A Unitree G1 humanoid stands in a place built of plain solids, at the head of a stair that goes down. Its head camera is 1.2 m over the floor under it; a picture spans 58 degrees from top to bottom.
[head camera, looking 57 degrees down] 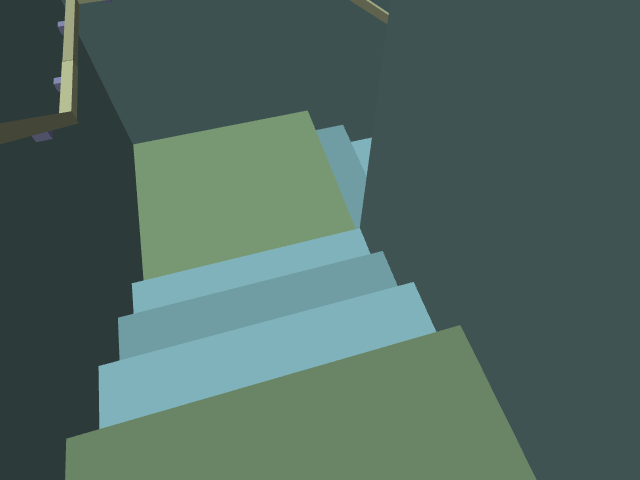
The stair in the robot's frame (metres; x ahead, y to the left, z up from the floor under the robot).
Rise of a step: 0.19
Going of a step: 0.25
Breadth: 1.10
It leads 16 degrees to the left of straight ahead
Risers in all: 4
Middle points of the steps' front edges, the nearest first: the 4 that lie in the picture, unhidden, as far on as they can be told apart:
0.33 0.12 0.00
0.57 0.19 -0.20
0.82 0.26 -0.38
1.06 0.33 -0.56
